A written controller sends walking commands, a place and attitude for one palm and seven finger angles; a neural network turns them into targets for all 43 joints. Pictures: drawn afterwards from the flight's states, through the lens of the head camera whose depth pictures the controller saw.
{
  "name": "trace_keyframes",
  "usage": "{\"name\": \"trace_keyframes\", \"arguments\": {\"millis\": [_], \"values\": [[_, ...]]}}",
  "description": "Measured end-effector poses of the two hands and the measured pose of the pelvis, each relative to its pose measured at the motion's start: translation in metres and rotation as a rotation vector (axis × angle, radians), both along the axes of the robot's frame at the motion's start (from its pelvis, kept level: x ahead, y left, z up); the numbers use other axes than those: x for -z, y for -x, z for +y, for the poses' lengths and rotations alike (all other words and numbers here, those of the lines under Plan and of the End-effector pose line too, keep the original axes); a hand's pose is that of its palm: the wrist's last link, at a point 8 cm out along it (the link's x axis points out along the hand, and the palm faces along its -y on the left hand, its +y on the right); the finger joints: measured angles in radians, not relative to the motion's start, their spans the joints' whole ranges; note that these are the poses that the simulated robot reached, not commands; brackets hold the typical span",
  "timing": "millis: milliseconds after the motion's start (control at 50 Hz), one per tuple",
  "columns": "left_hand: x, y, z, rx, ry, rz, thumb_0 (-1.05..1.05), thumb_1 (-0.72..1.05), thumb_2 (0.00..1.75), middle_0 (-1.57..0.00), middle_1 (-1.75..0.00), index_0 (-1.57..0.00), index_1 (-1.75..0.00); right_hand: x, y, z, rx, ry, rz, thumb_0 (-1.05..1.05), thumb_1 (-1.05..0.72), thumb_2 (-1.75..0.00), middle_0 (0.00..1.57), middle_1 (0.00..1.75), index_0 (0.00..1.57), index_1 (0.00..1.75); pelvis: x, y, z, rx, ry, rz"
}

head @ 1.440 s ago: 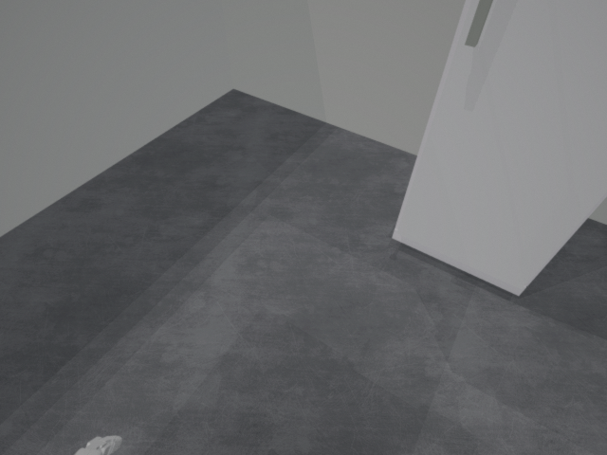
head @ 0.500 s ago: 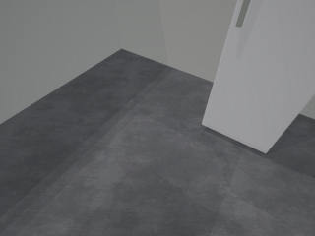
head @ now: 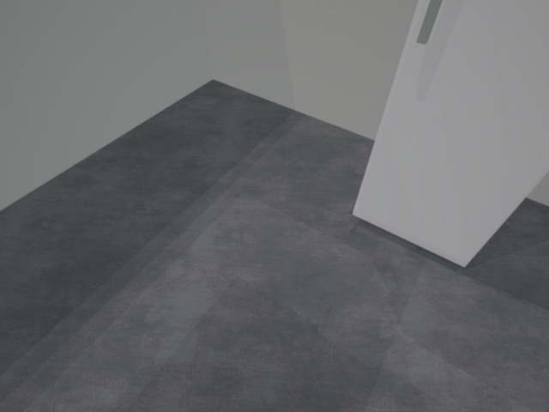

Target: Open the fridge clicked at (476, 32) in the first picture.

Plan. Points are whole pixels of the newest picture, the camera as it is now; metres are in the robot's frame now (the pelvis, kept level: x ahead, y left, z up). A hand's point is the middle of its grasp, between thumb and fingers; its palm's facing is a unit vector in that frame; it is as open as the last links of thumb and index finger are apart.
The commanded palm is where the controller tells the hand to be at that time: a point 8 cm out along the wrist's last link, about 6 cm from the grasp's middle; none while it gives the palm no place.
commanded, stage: look at it before walking up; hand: left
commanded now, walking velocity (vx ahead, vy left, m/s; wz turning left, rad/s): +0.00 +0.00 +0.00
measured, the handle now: out of the picture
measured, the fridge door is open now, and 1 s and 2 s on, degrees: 0 0 0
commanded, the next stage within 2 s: walk to a spot facing it in 0.10 s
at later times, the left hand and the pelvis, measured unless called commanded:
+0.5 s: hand out of the picture +0.06 +0.19 -0.18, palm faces -0.09 -0.97 -0.24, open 7.4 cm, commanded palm none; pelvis +0.04 -0.02 -0.02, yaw -7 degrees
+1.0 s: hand (176, 363) +0.24 +0.20 -0.20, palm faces -0.23 -0.96 -0.18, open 7.4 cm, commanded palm none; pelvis +0.22 +0.01 -0.02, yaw -20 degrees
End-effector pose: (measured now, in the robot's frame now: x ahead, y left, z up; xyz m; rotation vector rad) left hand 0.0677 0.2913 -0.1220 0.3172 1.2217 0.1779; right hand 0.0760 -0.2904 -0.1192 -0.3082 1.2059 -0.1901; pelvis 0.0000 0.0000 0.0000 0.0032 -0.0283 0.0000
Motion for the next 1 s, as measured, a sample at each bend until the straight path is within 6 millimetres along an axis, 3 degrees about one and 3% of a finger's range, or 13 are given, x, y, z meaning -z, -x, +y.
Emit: {"name": "trace_keyframes", "arguments": {"millis": [300,420,560,640,740,820,900,940,1000], "values": [[0.0,-0.005,-0.003,-0.006,-0.003,-0.003,0.01,0.91,0.89,-0.2,-0.3,-0.2,-0.3,0.002,-0.011,0.004,0.0,-0.01,-0.023,0.01,-0.9,-0.9,0.2,0.3,0.2,0.3,0.001,-0.007,-0.001,0.017,-0.001,-0.002],[0.017,0.007,-0.028,0.008,0.057,0.084,0.0,0.91,0.89,-0.19,-0.3,-0.2,-0.3,0.02,0.01,0.016,0.071,-0.069,0.006,0.01,-0.9,-0.9,0.2,0.3,0.2,0.3,0.01,-0.024,-0.007,0.075,-0.008,0.013],[0.031,0.008,-0.071,-0.011,0.106,0.136,0.01,0.91,0.89,-0.2,-0.3,-0.2,-0.3,0.045,0.038,0.014,0.161,-0.119,0.142,0.01,-0.9,-0.9,0.2,0.3,0.2,0.3,0.021,-0.056,-0.026,0.109,0.01,0.018],[0.023,0.02,-0.089,-0.03,0.131,0.215,0.0,0.91,0.89,-0.2,-0.3,-0.2,-0.3,0.035,0.01,0.016,0.176,-0.13,0.135,0.01,-0.91,-0.9,0.2,0.3,0.2,0.3,0.012,-0.078,-0.027,0.142,0.002,0.028],[0.016,0.019,-0.096,-0.022,0.157,0.347,0.0,0.91,0.89,-0.2,-0.3,-0.2,-0.3,0.023,-0.062,0.023,0.194,-0.146,0.007,0.01,-0.91,-0.9,0.2,0.3,0.2,0.3,0.005,-0.113,-0.022,0.183,-0.002,0.045],[0.021,-0.008,-0.085,-0.016,0.16,0.397,0.01,0.91,0.89,-0.2,-0.3,-0.2,-0.3,0.017,-0.13,0.035,0.182,-0.148,-0.094,0.01,-0.91,-0.9,0.2,0.3,0.2,0.3,0.009,-0.147,-0.012,0.216,0.005,0.049],[0.043,-0.061,-0.06,0.005,0.152,0.396,0.01,0.91,0.89,-0.2,-0.3,-0.2,-0.3,0.021,-0.188,0.045,0.181,-0.108,-0.2,0.01,-0.91,-0.9,0.2,0.3,0.2,0.3,0.027,-0.188,0.003,0.263,0.023,0.043],[0.051,-0.102,-0.048,0.047,0.139,0.365,0.01,0.91,0.89,-0.2,-0.3,-0.2,-0.3,0.02,-0.198,0.049,0.206,-0.095,-0.223,0.01,-0.91,-0.9,0.2,0.3,0.2,0.3,0.029,-0.201,0.007,0.298,0.015,0.028],[0.05,-0.179,-0.041,0.133,0.122,0.26,0.01,0.91,0.89,-0.2,-0.3,-0.2,-0.3,0.016,-0.191,0.056,0.269,-0.094,-0.2,0.0,-0.91,-0.9,0.2,0.3,0.2,0.3,0.022,-0.218,0.009,0.342,0.008,0.017]]}}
